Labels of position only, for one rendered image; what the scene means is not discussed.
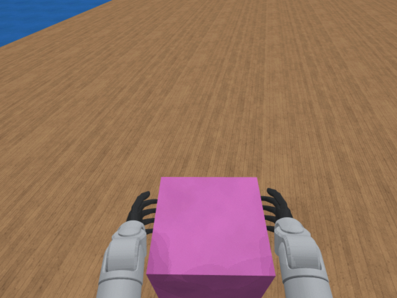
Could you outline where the left robot hand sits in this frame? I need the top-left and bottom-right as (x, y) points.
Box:
(126, 191), (158, 234)

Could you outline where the right robot hand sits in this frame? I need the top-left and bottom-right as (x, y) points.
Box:
(261, 188), (293, 232)

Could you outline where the robot right forearm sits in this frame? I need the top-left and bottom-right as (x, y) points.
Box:
(274, 217), (333, 298)

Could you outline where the robot left forearm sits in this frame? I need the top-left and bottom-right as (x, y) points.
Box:
(96, 220), (147, 298)

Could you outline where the carton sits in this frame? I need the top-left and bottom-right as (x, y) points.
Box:
(146, 177), (276, 298)

